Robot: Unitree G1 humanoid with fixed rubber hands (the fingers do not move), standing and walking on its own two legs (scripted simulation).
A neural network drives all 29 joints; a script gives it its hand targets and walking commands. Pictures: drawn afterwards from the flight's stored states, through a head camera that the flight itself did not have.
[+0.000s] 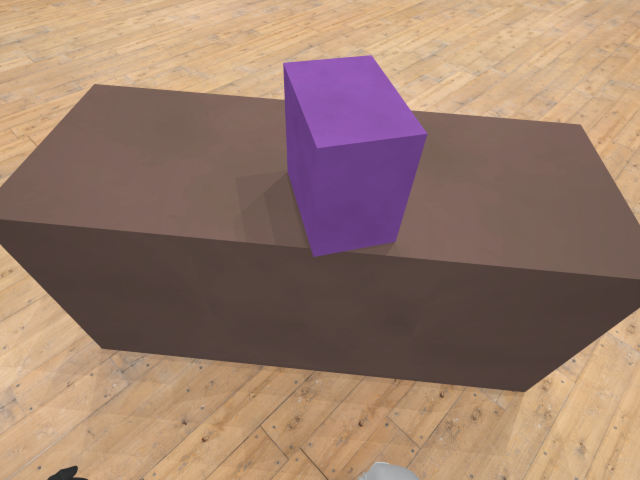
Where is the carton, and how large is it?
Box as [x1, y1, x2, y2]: [283, 55, 426, 256]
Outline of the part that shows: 371,55 283,63 287,168 313,256 395,241 425,140 426,132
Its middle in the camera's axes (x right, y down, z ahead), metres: +0.04 -0.15 +0.73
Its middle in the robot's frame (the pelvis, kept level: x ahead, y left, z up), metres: +0.65 -0.04 +0.01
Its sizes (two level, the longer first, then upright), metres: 0.252 0.169 0.256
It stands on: a pedestal, 0.64 m high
